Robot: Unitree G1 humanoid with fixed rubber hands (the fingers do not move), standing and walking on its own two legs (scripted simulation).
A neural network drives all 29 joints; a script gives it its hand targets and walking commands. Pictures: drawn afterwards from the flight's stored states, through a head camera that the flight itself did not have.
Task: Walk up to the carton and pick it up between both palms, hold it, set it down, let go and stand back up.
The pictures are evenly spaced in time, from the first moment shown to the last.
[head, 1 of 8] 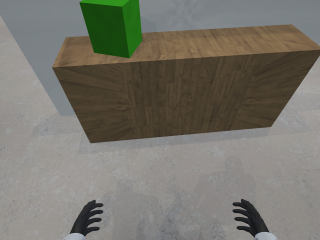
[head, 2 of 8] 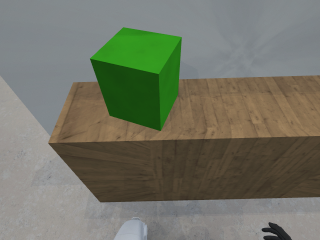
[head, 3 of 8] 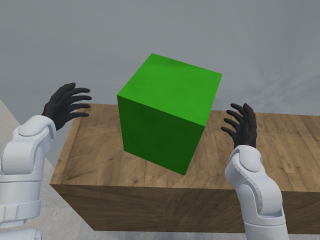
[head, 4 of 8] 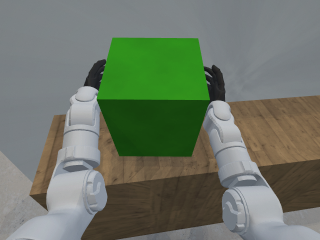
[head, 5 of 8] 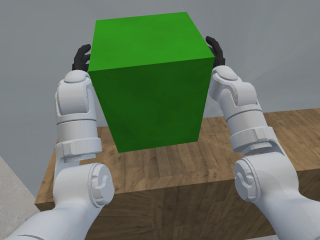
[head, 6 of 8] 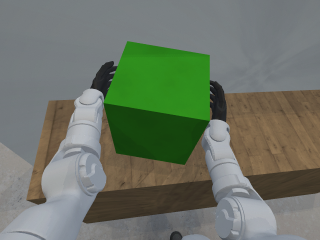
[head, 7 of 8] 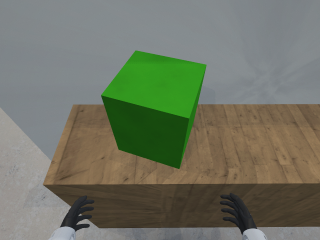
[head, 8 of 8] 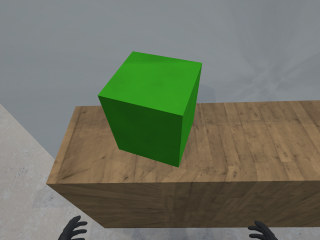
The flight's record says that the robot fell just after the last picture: no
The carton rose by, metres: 0.23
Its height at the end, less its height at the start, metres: +0.00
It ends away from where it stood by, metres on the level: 0.01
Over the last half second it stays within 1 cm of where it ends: yes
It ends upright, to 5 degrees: yes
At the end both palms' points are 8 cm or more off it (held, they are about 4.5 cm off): yes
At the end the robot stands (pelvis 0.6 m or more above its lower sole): yes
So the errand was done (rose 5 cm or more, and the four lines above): yes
